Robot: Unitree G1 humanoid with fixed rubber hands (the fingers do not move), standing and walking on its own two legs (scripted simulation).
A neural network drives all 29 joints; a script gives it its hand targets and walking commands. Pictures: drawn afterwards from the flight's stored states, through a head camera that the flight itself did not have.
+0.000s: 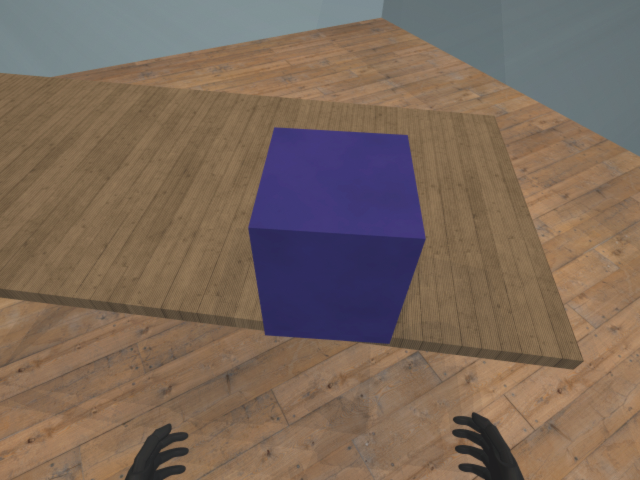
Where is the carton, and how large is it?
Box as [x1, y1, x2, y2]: [248, 127, 425, 343]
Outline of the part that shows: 274,127 248,226 265,334 389,343 425,239 407,135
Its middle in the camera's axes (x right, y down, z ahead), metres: +0.02 +0.01 +0.59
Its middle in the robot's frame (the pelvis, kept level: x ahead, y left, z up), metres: +0.45 +0.00 +0.03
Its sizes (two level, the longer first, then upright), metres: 0.210 0.200 0.250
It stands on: a table, 0.69 m high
